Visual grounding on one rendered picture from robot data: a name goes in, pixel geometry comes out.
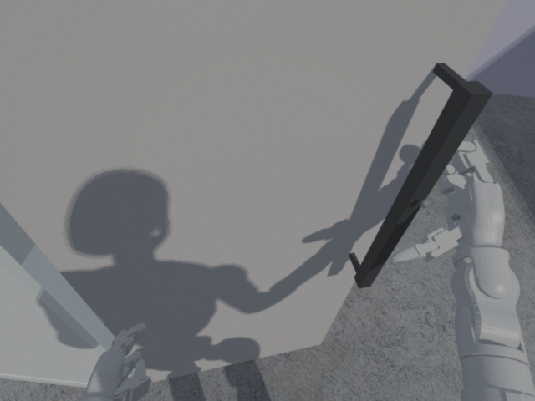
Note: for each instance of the right robot forearm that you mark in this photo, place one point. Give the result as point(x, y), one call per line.
point(491, 349)

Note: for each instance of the left robot hand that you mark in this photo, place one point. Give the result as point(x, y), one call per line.
point(109, 378)

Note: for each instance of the handle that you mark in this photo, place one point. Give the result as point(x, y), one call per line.
point(466, 102)

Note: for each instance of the fridge door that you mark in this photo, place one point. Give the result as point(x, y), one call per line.
point(205, 167)

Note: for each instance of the right robot hand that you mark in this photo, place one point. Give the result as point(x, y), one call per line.
point(480, 208)

